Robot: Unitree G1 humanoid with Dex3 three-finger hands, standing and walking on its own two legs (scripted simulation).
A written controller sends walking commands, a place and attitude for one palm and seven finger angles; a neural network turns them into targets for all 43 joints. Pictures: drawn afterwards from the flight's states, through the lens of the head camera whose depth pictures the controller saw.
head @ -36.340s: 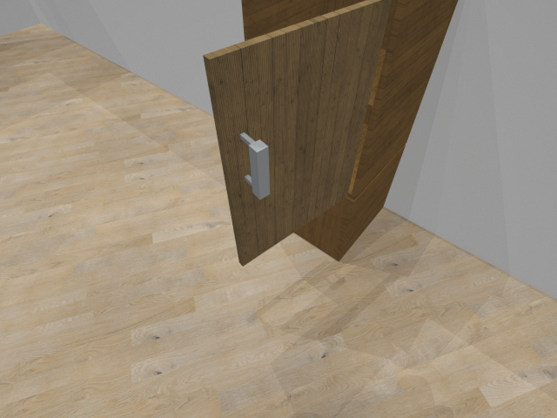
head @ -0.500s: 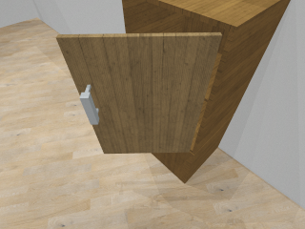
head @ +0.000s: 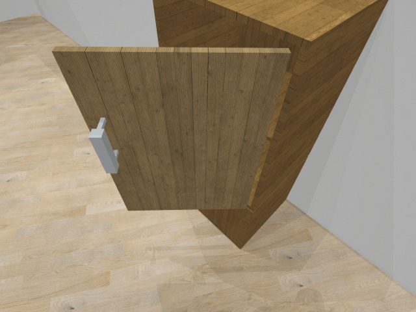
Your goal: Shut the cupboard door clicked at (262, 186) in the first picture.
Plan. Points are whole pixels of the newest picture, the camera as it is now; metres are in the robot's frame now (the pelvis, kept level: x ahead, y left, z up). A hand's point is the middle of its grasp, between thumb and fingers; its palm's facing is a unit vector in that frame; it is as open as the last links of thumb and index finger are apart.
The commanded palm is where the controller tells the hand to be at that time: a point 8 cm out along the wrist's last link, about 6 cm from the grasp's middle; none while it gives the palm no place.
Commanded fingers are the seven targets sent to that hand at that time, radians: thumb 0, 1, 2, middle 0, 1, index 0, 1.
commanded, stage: come to a stop and stand still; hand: left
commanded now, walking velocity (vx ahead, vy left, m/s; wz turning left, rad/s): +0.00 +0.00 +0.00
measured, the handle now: (107, 145) +0.45 +0.27 +0.03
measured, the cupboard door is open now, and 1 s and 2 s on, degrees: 47 47 47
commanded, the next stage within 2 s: look again from close up in 0.56 s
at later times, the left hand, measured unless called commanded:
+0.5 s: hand out of the picture +0.02 +0.17 -0.17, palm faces +0.01 -0.98 -0.21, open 7.4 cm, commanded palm none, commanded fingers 0.00 0.90 0.90 -0.20 -0.30 -0.20 -0.30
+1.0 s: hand out of the picture +0.00 +0.16 -0.17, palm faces +0.04 -0.98 -0.19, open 7.4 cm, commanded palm none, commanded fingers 0.00 0.90 0.90 -0.20 -0.30 -0.20 -0.30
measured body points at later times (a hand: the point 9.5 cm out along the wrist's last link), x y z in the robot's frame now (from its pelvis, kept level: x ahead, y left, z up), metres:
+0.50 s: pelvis +0.02 -0.01 +0.00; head +0.03 +0.00 +0.45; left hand +0.02 +0.22 -0.16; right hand +0.05 -0.24 -0.16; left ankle +0.02 +0.11 -0.74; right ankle -0.06 -0.12 -0.74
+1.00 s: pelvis +0.02 -0.01 +0.00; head +0.03 -0.01 +0.45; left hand +0.00 +0.21 -0.16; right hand +0.04 -0.24 -0.16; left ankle +0.02 +0.11 -0.74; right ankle -0.06 -0.12 -0.74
